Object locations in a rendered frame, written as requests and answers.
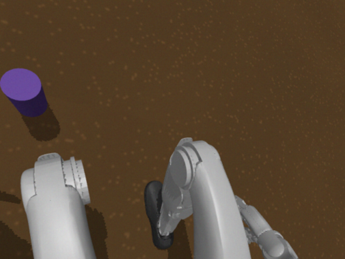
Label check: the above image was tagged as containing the can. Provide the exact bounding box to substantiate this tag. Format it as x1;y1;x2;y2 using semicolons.
0;68;47;117

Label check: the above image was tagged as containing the right robot arm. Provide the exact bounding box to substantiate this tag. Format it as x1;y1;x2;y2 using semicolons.
257;230;299;259

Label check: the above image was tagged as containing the right robot hand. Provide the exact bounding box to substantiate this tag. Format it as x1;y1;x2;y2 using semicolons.
235;195;273;244

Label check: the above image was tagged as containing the right robot foot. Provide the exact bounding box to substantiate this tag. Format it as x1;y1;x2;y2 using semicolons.
144;181;174;249

